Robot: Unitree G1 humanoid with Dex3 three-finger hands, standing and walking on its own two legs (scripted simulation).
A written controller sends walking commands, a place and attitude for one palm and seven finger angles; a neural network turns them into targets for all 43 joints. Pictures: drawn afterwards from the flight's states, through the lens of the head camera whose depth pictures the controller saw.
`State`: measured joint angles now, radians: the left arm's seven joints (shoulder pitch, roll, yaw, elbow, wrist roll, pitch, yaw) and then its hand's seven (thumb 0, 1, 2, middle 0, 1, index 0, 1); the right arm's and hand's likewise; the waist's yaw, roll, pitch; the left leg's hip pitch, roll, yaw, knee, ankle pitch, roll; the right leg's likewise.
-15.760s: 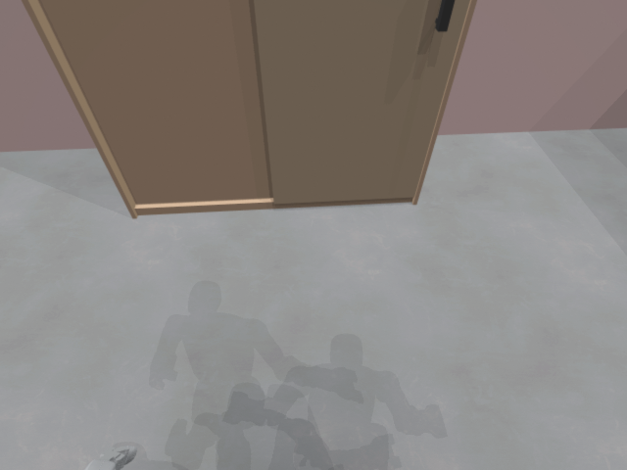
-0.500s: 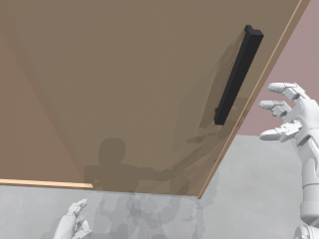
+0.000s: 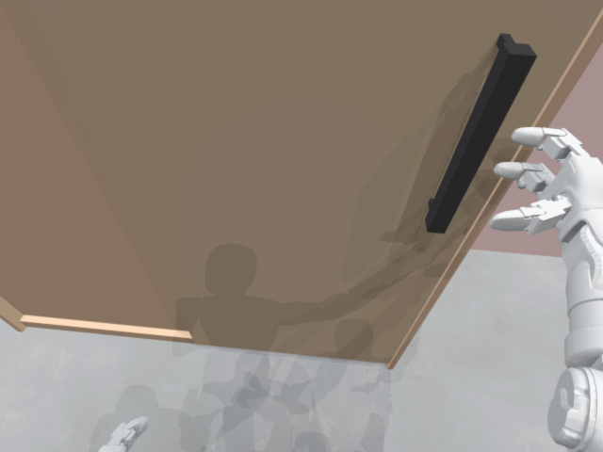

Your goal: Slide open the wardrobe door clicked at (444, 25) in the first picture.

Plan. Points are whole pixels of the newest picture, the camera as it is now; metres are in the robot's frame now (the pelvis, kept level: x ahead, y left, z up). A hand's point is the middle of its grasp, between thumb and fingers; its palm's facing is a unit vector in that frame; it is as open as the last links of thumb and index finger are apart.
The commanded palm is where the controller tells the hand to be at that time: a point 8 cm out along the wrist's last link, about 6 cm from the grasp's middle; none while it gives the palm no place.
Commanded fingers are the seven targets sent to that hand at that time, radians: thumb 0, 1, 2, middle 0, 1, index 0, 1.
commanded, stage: move the hooked fingers beside the handle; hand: right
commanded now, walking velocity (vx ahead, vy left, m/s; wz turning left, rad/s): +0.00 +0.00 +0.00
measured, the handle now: (464, 147) +0.49 -0.17 +0.17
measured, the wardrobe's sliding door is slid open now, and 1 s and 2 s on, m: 0.00 0.00 0.00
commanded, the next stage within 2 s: feel for the door with the fingertips in 0.80 s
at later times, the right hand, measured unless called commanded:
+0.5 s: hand (531, 190) +0.42 -0.24 +0.17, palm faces +0.03 +1.00 +0.00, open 14.0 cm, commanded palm +0.40 -0.27 +0.17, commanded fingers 0.00 0.50 -0.30 0.30 1.20 0.30 1.20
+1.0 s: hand (521, 187) +0.42 -0.22 +0.17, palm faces +0.01 +1.00 +0.01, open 14.0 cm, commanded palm +0.39 -0.27 +0.17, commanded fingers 0.00 0.50 -0.30 0.30 1.20 0.30 1.20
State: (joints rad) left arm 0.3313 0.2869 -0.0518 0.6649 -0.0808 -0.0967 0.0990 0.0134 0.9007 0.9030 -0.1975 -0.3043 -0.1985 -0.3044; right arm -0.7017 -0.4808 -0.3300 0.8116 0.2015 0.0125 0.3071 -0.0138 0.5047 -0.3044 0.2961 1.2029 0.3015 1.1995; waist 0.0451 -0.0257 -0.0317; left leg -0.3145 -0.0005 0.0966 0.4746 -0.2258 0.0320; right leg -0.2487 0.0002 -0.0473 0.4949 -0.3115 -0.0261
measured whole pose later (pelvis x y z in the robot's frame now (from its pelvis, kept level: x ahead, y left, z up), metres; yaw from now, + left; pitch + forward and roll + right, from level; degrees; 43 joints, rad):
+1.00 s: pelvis +0.00 -0.01 +0.00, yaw +1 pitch +4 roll +1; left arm 0.35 0.27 -0.05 0.65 -0.08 -0.07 0.08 0.01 0.90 0.90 -0.20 -0.30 -0.20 -0.30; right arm -0.64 -0.44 -0.32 0.72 0.22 0.01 0.29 -0.01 0.50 -0.30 0.30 1.20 0.30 1.20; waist 0.03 -0.03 -0.05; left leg -0.31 0.00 0.08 0.46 -0.22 0.02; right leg -0.24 0.00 -0.06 0.49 -0.31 -0.04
